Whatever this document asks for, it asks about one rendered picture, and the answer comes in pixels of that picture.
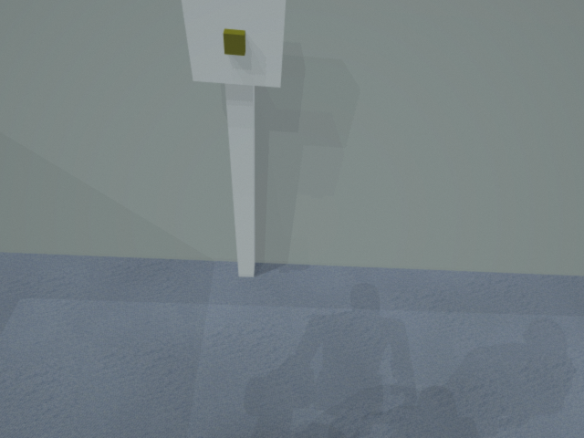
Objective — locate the panel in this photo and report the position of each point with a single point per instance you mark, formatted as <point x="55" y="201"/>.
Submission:
<point x="263" y="22"/>

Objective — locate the button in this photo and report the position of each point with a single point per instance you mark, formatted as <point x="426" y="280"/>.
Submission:
<point x="234" y="42"/>

